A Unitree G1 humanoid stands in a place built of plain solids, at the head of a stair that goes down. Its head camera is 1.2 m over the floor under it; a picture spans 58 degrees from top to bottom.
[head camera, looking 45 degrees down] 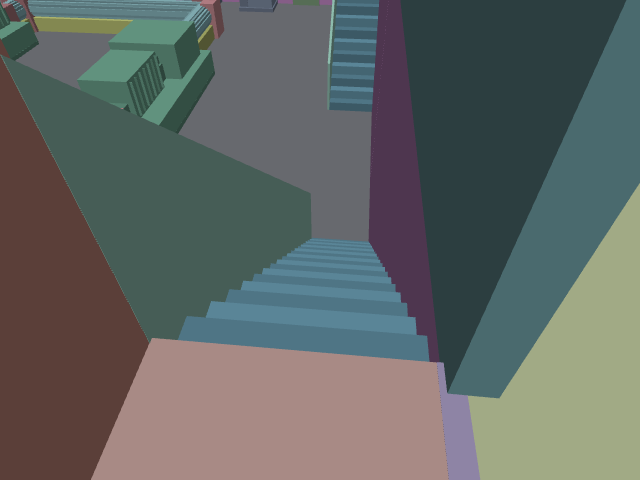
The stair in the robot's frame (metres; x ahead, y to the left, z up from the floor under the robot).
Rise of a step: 0.19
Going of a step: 0.22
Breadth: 0.92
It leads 6 degrees to the right of straight ahead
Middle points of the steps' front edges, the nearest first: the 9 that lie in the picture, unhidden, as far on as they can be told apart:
0.71 0.08 0.00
0.93 0.06 -0.19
1.15 0.04 -0.38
1.37 0.02 -0.58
1.59 0.00 -0.77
1.81 -0.03 -0.96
2.03 -0.05 -1.16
2.25 -0.07 -1.35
2.47 -0.09 -1.54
